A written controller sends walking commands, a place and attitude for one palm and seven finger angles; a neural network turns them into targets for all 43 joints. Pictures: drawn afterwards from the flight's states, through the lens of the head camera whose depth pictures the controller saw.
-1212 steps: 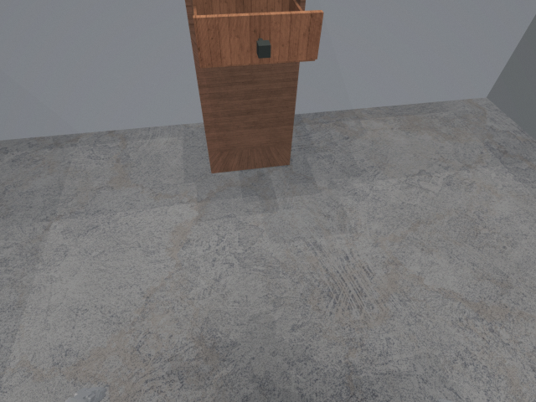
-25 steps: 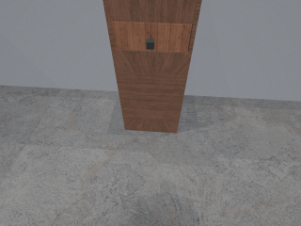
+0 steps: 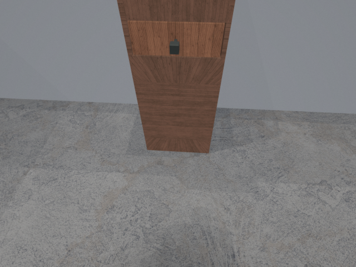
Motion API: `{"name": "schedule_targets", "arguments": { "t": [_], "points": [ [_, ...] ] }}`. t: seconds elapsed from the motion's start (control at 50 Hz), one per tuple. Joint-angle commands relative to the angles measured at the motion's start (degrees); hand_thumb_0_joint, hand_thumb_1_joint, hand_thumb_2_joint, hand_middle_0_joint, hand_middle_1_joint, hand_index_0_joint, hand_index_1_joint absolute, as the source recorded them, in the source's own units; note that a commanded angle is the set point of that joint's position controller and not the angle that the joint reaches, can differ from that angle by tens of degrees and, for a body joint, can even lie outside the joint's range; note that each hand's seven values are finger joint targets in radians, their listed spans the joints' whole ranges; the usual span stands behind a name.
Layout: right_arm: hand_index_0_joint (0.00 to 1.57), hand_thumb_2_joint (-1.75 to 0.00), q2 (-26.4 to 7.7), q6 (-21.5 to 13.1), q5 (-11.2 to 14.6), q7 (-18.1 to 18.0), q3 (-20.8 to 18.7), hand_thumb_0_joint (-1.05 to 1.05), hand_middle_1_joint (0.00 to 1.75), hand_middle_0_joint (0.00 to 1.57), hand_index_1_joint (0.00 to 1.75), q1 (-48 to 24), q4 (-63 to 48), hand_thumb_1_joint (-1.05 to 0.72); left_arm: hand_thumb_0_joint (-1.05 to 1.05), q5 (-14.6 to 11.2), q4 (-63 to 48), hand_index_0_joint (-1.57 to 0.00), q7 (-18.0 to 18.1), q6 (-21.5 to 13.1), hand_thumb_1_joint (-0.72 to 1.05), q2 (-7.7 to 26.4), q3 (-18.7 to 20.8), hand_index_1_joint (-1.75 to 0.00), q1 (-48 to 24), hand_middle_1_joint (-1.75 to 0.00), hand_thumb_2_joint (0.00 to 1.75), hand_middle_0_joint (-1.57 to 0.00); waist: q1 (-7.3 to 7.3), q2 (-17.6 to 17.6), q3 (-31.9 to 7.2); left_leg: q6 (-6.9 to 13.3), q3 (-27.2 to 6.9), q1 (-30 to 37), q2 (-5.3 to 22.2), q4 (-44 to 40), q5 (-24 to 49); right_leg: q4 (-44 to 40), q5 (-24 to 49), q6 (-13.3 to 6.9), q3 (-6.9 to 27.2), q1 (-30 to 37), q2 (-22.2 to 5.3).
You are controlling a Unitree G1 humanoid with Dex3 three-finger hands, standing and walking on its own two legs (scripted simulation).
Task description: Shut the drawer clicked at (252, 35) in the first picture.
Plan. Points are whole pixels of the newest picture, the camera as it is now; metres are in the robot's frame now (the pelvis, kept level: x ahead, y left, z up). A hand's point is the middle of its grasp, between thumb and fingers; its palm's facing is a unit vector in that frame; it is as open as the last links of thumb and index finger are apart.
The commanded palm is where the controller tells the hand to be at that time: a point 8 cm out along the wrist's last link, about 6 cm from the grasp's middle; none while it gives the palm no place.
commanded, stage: look to check the result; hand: left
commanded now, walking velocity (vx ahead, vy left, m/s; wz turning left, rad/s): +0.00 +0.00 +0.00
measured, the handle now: (174, 45) +0.91 +0.06 +0.03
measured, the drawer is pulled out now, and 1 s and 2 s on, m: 0.00 0.00 0.00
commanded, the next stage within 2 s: stand and wait in 0.18 s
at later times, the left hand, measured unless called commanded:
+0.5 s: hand out of the picture +0.04 +0.18 -0.17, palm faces +0.01 -0.97 -0.25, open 7.4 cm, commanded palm none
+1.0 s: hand out of the picture +0.05 +0.19 -0.17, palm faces +0.00 -0.97 -0.26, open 7.4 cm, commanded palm none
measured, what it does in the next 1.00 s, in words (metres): stands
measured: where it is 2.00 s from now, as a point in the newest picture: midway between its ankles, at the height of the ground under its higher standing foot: outside the picture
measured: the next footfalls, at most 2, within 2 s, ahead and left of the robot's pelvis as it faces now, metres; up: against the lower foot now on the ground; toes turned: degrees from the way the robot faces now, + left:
none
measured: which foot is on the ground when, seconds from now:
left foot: down 0.00-1.00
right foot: down 0.00-1.00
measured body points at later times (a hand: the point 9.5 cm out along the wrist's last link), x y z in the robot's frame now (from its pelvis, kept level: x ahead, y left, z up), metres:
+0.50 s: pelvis +0.01 -0.01 +0.00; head +0.03 -0.02 +0.45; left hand +0.04 +0.24 -0.15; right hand +0.02 -0.25 -0.16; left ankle +0.02 +0.11 -0.74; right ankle +0.01 -0.11 -0.74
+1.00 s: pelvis +0.02 -0.02 +0.00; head +0.04 -0.03 +0.45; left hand +0.06 +0.24 -0.15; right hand +0.04 -0.27 -0.16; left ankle +0.02 +0.11 -0.74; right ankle +0.01 -0.11 -0.74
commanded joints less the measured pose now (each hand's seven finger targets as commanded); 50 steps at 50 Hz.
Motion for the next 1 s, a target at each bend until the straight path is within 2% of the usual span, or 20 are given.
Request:
{"name": "schedule_targets", "arguments": {
  "t": [0.0, 0.28, 0.34, 0.42, 0.56, 0.62, 0.74, 0.86, 0.92, 0.98],
  "points": [
    [0.2, -0.9, -6.44, -0.59, 0.07, -0.05, -1.16, 0.0, 0.3, 0.2, 0.3, 2.91, -0.94, -0.9, 0.0, -0.24, -1.74, -0.2, 0.4, -1.02, 0.9, 7.76, 1.25, -0.3, 1.87, -0.3, 0.9, -0.2, -0.41, -1.22, -0.18, 0.9, -6.14, 1.89, 6.03, -4.37, 1.58, -5.9, -1.11, -1.8, 6.15, -2.52, -6.27],
    [0.2, -0.9, -7.98, -0.61, -0.05, 0.05, -1.22, 0.0, 0.3, 0.2, 0.3, 0.6, -1.02, -0.9, 0.0, -0.26, -2.27, -0.2, 0.26, -1.3, 0.9, 9.46, 1.49, -0.3, -0.44, -0.3, 0.9, -0.2, -0.38, -1.39, -0.45, 0.41, -5.74, 2.93, 6.13, -4.4, 3.74, -7.05, 1.82, -1.73, 6.5, -1.34, -6.58],
    [0.2, -0.9, -8.46, -0.6, 0.08, 0.07, -1.34, 0.0, 0.3, 0.2, 0.3, 0.51, -1.11, -0.9, 0.0, -0.24, -2.4, -0.2, 0.28, -1.41, 0.9, 10.19, 1.62, -0.3, -0.73, -0.3, 0.9, -0.2, -0.38, -1.64, -1.74, 0.31, -5.59, 3.45, 6.29, -4.27, 4.18, -7.02, 2.83, -1.65, 6.38, -0.49, -6.61],
    [0.2, -0.9, -8.75, -0.7, -0.03, 0.02, -1.19, 0.0, 0.3, 0.2, 0.3, 0.01, -0.9, -0.9, 0.0, -0.32, -2.38, -0.2, 0.2, -1.4, 0.9, 10.2, 1.61, -0.3, -1.32, -0.3, 0.9, -0.2, -0.4, -0.54, -1.51, 0.22, -5.66, 3.36, 6.42, -4.71, 4.34, -7.11, 3.29, -1.76, 6.49, -0.1, -6.65],
    [0.2, -0.9, -9.38, -0.7, 0.0, 0.02, -1.2, 0.0, 0.3, 0.2, 0.3, -0.48, -0.98, -0.9, 0.0, -0.32, -2.27, -0.2, 0.16, -1.43, 0.9, 10.77, 1.64, -0.3, -1.59, -0.3, 0.9, -0.2, -0.34, -1.49, -1.56, 0.17, -5.68, 3.85, 6.53, -4.82, 4.5, -7.38, 3.44, -1.7, 6.48, -0.12, -6.66],
    [0.2, -0.9, -9.7, -0.86, 0.01, -0.04, -1.23, 0.0, 0.3, 0.2, 0.3, -0.64, -0.86, -0.9, 0.0, -0.37, -2.28, -0.2, 0.17, -1.54, 0.9, 11.06, 1.71, -0.3, -1.63, -0.3, 0.9, -0.2, -0.34, -0.78, -2.71, 0.17, -5.54, 4.55, 6.64, -4.73, 6.0, -6.98, 6.1, -1.78, 6.51, 0.85, -6.83],
    [0.2, -0.9, -10.11, -0.81, 0.13, -0.06, -1.34, 0.0, 0.3, 0.2, 0.3, -0.79, -1.06, -0.9, 0.0, -0.28, -2.27, -0.2, 0.24, -1.63, 0.9, 11.56, 1.81, -0.3, -1.72, -0.3, 0.9, -0.2, -0.32, -1.59, -3.08, 0.14, -5.51, 4.87, 6.66, -4.62, 6.51, -7.05, 7.42, -1.58, 6.39, 1.33, -6.81],
    [0.2, -0.9, -10.36, -0.72, 0.02, -0.05, -1.24, 0.0, 0.3, 0.2, 0.3, -1.56, -0.93, -0.9, 0.0, -0.35, -2.21, -0.2, 0.19, -1.6, 0.9, 11.73, 1.72, -0.3, -2.17, -0.3, 0.9, -0.2, -0.33, -1.0, -1.94, 0.06, -5.48, 4.66, 6.67, -4.87, 5.78, -7.6, 6.74, -1.56, 6.53, 0.93, -6.95],
    [0.2, -0.9, -10.61, -0.65, -0.03, 0.01, -1.29, 0.0, 0.3, 0.2, 0.3, -1.85, -0.9, -0.9, 0.0, -0.34, -2.19, -0.2, 0.1, -1.51, 0.9, 11.84, 1.72, -0.3, -2.52, -0.3, 0.9, -0.2, -0.37, -1.12, -0.97, -0.06, -5.46, 4.23, 6.63, -5.32, 4.2, -8.24, 3.87, -1.57, 6.79, 0.12, -6.76],
    [0.2, -0.9, -10.64, -0.78, 0.01, 0.03, -1.3, 0.0, 0.3, 0.2, 0.3, -1.65, -1.01, -0.9, 0.0, -0.35, -2.34, -0.2, 0.12, -1.63, 0.9, 12.14, 1.83, -0.3, -2.65, -0.3, 0.9, -0.2, -0.41, -1.31, -2.63, 0.05, -5.65, 4.87, 6.69, -5.16, 5.11, -8.05, 5.11, -1.57, 6.86, 1.19, -6.85]
  ]
}}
